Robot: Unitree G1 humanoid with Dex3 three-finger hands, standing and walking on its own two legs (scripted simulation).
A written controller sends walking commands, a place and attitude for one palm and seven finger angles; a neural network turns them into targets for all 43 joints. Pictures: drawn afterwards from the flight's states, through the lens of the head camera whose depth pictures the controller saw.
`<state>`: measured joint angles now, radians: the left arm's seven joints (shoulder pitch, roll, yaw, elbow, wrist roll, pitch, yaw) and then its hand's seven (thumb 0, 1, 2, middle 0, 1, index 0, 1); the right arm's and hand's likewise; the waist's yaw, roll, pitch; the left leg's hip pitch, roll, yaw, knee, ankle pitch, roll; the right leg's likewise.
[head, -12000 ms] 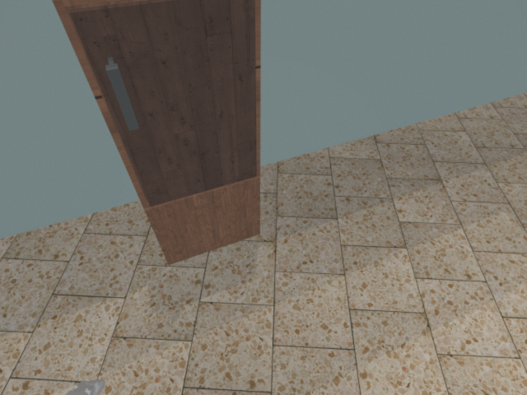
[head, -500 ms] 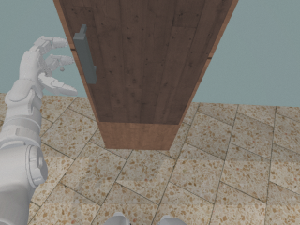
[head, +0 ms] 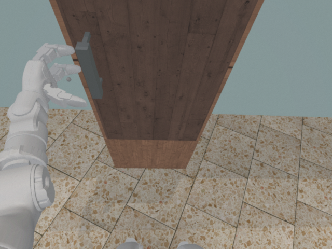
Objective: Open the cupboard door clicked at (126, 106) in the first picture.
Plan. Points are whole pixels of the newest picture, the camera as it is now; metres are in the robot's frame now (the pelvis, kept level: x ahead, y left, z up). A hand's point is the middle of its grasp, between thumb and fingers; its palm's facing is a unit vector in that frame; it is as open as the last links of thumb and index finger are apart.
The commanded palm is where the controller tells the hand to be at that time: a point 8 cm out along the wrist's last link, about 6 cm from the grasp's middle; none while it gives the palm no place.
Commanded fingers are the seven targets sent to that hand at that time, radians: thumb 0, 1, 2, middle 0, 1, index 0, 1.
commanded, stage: move the hooked fingers beside the handle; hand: left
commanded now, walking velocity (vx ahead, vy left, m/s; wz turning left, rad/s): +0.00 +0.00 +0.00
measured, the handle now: (92, 67) +0.52 +0.15 +0.11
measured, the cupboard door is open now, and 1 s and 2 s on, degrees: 0 0 0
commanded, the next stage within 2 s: slide the fingers in behind the handle in 0.44 s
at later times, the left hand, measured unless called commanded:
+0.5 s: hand (72, 80) +0.48 +0.19 +0.11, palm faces -0.05 -1.00 +0.00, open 14.0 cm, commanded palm +0.46 +0.24 +0.11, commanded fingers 0.00 -0.50 0.30 -0.30 -1.20 -0.30 -1.20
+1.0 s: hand (83, 80) +0.48 +0.17 +0.11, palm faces -0.06 -1.00 +0.01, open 14.0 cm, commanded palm +0.46 +0.21 +0.11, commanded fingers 0.00 -0.50 0.30 -0.30 -1.20 -0.30 -1.20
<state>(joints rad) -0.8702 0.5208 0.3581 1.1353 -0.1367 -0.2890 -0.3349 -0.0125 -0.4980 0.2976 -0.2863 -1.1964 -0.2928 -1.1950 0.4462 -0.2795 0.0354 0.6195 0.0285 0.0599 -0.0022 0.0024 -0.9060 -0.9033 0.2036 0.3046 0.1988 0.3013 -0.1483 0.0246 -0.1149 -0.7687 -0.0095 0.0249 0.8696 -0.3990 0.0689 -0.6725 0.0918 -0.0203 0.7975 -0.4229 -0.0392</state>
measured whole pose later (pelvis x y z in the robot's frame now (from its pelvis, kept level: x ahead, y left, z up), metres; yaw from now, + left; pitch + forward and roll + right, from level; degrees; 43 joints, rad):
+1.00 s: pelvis -0.01 +0.00 +0.00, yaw +1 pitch +16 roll -3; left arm -0.93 0.44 0.28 1.17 -0.14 -0.32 -0.26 -0.01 -0.50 0.30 -0.30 -1.20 -0.30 -1.21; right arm 0.42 -0.28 0.03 0.65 0.02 0.02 0.00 0.00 -0.91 -0.90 0.20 0.30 0.20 0.30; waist -0.14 0.03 -0.11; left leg -0.79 -0.02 0.00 0.89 -0.38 0.06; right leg -0.69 0.08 -0.05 0.83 -0.42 -0.05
